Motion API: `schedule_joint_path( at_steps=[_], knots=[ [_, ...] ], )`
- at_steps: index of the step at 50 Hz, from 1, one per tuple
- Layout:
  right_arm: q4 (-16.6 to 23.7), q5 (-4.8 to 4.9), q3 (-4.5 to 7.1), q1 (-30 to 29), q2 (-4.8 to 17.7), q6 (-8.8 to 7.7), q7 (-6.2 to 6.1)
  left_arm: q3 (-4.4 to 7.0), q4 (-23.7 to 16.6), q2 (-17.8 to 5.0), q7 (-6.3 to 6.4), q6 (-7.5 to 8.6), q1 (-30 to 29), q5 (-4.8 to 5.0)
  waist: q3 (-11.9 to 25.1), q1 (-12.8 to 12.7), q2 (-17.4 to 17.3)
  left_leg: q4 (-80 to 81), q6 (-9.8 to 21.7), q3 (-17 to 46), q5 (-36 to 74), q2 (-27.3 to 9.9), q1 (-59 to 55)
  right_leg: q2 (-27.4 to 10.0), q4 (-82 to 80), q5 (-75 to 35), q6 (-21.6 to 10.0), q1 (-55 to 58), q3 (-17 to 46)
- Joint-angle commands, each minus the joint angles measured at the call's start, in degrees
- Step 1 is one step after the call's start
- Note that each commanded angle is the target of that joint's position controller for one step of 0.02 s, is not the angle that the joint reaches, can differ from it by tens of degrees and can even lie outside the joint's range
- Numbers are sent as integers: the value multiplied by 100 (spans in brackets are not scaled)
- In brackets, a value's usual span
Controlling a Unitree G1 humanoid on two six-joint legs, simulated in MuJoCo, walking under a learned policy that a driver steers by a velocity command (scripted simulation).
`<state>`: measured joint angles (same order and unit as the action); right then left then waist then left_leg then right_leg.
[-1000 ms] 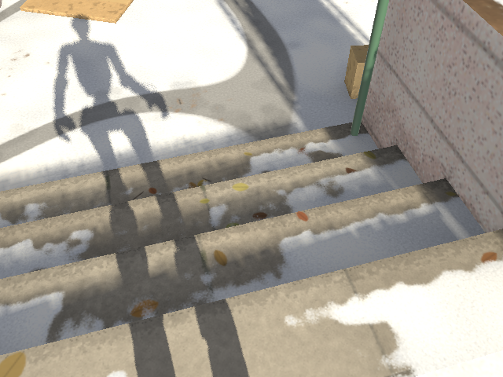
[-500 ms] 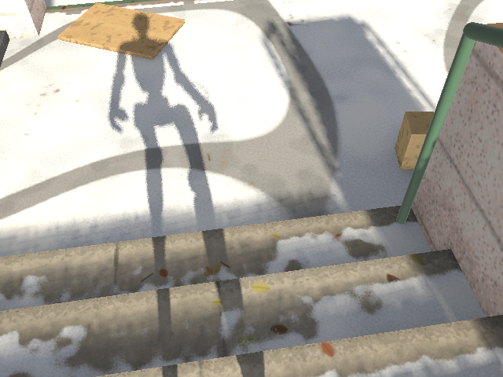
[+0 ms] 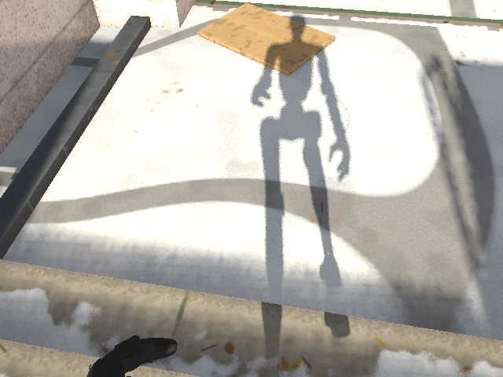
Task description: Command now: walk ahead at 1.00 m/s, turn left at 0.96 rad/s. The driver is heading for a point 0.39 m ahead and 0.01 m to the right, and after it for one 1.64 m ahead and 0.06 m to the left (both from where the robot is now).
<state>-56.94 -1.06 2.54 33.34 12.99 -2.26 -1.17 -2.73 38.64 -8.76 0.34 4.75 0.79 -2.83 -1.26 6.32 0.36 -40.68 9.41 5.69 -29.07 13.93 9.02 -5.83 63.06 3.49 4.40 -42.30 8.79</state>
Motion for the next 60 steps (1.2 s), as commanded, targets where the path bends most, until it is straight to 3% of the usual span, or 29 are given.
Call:
schedule_joint_path(
  at_steps=[1,5,9,10,11,12,13,14,15,17,20,23,25,26,27,28,31,33,37,39,40,42,44,45,48,51,53,57,60],
  knots=[
    [843,265,221,-1262,987,-332,-5,451,63,-1333,-35,16,914,99,130,-761,292,347,708,1742,2872,-1176,1912,151,-1153,-2844,-223,2090,-219],
    [624,-10,162,-441,696,-80,-145,372,-346,-812,-119,101,-243,303,-314,228,-277,-452,316,1937,1601,-947,119,195,-4296,-2837,-356,1894,-149],
    [466,-28,256,-290,986,-53,-88,784,645,-1376,-9,56,2617,206,495,-1057,402,-4288,181,1244,2274,-747,713,165,-3962,-1602,-449,4646,-426],
    [447,230,165,389,251,-150,-59,793,961,-1647,-100,74,3581,-31,1128,-868,1793,-6957,-222,597,-1735,-161,3126,-1077,-2005,-3461,-1035,6959,623],
    [659,314,78,536,321,-203,-222,922,973,-1996,-238,7,4055,46,1989,-1057,2363,-8892,-412,54,-1928,-271,4641,-2206,-2366,-2765,-1894,7681,2688],
    [893,132,34,-410,459,-194,-225,905,836,-1833,-176,2,3446,179,1624,-1179,1818,-8214,-360,-47,-995,-662,5727,-2339,-3665,345,-2327,7116,3830],
    [1092,-100,86,-1750,664,-143,-184,722,741,-1248,-93,-11,2949,179,404,-1324,419,-7246,-416,-147,-291,-931,5728,-1793,-4183,450,-2085,5689,2991],
    [1205,-144,67,-2171,533,-100,-112,679,934,-1352,-15,22,2972,94,-17,-1342,401,-7105,-406,-9,-284,-898,5217,-1818,-3897,-1421,-2193,4540,2636],
    [1485,-493,-122,-1821,459,-365,400,398,934,-1035,-347,66,2743,-337,713,-821,-270,-6973,-836,354,657,-1342,5311,-1552,-3499,-2698,-2792,3932,2437],
    [1342,-609,-331,-1468,-30,-295,779,239,1059,-164,-208,146,1891,-217,220,-353,259,-4514,-854,395,1609,-1998,4873,-721,-3570,-2423,-1918,2616,1010],
    [1509,-391,-393,-2220,192,-342,849,396,806,-1227,26,454,1216,-211,428,-217,156,-1409,-1167,-517,3723,-1930,1387,295,-4005,-1820,-1544,-232,-537],
    [1265,-251,-342,-1348,505,-246,975,453,709,-1687,-167,496,987,-68,506,243,5,-1829,-1347,-449,3544,-1653,174,-19,-3353,-2725,-1123,-316,-284],
    [768,-311,-7,21,1155,-346,840,430,500,-1805,-282,511,653,162,702,804,-292,-1020,-1082,-848,3430,-1240,-1294,262,-1892,-3954,-464,-317,-522],
    [672,-199,130,739,1548,-345,692,504,404,-1856,-355,526,854,259,1169,1004,-597,-272,-114,-410,5767,-1639,-2030,661,-179,-3270,-83,-163,-653],
    [919,-105,68,396,1616,-335,666,387,684,-906,-421,472,2601,-23,2827,138,-1867,217,1954,2279,7340,-3487,-2936,883,1892,2911,540,-580,-527],
    [932,-375,144,202,1548,-445,549,362,448,-1117,-361,311,2093,165,1883,299,-771,761,2052,3236,6745,-3689,-1928,921,2328,4172,350,-1203,-261],
    [1410,-94,-602,-2418,-343,-490,502,135,554,-595,-115,-148,2295,-360,928,-1056,-48,341,676,1878,3595,-3021,1919,-70,477,3149,185,202,123],
    [1560,-178,-492,-3332,297,-392,499,96,1112,-407,-299,-278,3887,-406,527,-1967,-237,423,-24,339,2586,-1944,5199,336,834,414,248,3541,-838],
    [1192,20,-514,-2404,766,-545,140,323,499,-975,-498,-197,2223,-61,245,-1046,-99,-1128,-696,71,359,-1856,3777,375,-2894,-985,233,3132,-1317],
    [1298,87,-605,-1836,532,-458,363,530,345,-1704,-454,-13,1784,442,-35,-669,281,-1337,-1183,-895,336,-1224,2665,-57,-4611,-1647,-175,2010,-50],
    [877,61,-302,-1559,525,-111,117,528,764,-1494,-257,-121,1778,672,141,-603,581,-2285,-1114,-1793,148,-1124,1636,99,-5007,-2606,-262,1633,-411],
    [729,146,-177,-1385,902,123,-158,368,929,-719,-327,-180,2321,416,307,-836,-427,-1963,-412,-694,925,-1496,2425,585,-4693,-4059,-168,3713,-1621],
    [1071,45,-224,-1114,376,117,-65,629,1150,-1681,-268,-169,2009,456,-196,-168,1352,-3077,-971,-1677,201,-1109,2628,-384,-4257,-5380,-649,3353,-679],
    [879,-29,-216,-1342,376,138,-112,591,1173,-1404,-320,-119,2245,436,-404,-622,1008,-3659,-953,-1835,-109,-1040,2172,-483,-4671,-5368,-837,2513,-447],
    [587,92,-264,-546,149,96,-54,524,1160,-1198,-257,-165,1506,256,-217,109,550,-1836,-617,-1511,1040,-1167,533,-7,-3682,-5269,-640,1946,-1152],
    [332,-159,-110,-579,777,18,-271,455,624,-839,-75,-290,788,174,-665,207,-1488,-205,55,955,2918,-2528,179,866,-2753,1084,-462,181,-554],
    [471,-285,-134,-1168,645,164,-410,481,1046,-699,-63,-325,1491,357,-373,-194,-709,-979,194,848,2152,-2450,927,519,-4194,141,-446,1374,-391],
    [523,202,-207,-2028,114,293,-332,478,2169,-587,-222,-495,3934,289,880,-1699,739,-4801,-371,-1170,-1201,-934,3816,-142,-4092,-3426,-722,5944,-579],
    [590,88,-202,-1188,57,415,-296,490,1792,-1280,-166,-509,2879,248,618,-640,726,-7477,-399,-568,-1300,-1176,4611,-1420,-3540,-4092,-1780,4496,293]
  ],
)
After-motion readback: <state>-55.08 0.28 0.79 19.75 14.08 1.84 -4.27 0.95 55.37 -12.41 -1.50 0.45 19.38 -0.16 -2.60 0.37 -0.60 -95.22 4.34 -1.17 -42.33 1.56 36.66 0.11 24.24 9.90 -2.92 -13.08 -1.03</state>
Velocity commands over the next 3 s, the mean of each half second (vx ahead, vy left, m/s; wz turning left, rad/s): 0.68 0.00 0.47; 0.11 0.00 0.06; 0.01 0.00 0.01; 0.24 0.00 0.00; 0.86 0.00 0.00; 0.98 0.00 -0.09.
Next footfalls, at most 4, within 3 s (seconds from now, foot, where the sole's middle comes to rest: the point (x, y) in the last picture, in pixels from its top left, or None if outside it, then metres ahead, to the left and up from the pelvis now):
0.18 right None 0.35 -0.19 -0.88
0.50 left None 0.50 0.05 -0.88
0.74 right None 0.53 -0.27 -0.97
1.14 right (311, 364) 0.63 -0.20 -1.03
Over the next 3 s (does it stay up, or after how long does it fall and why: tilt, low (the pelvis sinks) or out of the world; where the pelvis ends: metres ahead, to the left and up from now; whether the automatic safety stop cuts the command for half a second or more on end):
stays up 1.34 0.12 -0.42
